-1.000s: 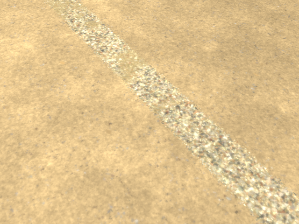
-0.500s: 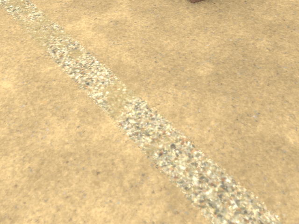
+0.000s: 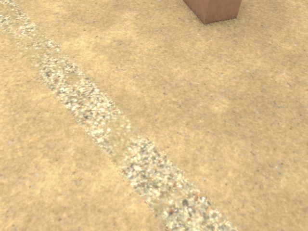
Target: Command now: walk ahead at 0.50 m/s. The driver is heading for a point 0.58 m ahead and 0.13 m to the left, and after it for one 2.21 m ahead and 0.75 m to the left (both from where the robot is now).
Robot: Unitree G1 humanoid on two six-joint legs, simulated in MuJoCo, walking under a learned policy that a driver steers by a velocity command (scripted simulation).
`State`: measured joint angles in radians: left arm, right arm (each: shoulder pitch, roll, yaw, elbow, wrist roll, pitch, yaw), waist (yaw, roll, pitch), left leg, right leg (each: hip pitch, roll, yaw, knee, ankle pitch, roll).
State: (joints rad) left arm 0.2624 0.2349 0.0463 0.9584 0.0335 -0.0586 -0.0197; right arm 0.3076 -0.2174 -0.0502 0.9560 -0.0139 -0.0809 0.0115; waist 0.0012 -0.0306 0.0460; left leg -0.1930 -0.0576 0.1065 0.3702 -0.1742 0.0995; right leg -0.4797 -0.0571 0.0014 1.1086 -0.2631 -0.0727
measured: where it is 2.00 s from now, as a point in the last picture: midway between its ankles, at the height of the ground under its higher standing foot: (160, 210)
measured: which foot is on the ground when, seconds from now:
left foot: down 0.00-0.38, up 0.40-0.88, down 0.90-1.00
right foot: up 0.00-0.34, down 0.36-0.90, up 0.92-1.00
